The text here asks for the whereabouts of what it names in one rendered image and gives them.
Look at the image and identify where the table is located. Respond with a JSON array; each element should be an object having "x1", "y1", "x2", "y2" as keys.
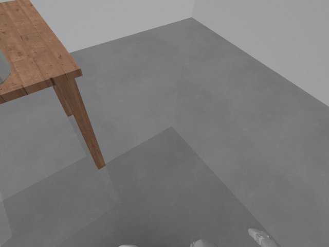
[{"x1": 0, "y1": 0, "x2": 106, "y2": 169}]

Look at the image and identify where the pot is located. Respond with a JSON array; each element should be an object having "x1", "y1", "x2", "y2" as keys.
[{"x1": 0, "y1": 49, "x2": 11, "y2": 84}]

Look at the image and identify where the robot right hand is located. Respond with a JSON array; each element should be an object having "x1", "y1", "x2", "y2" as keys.
[{"x1": 248, "y1": 228, "x2": 278, "y2": 247}]

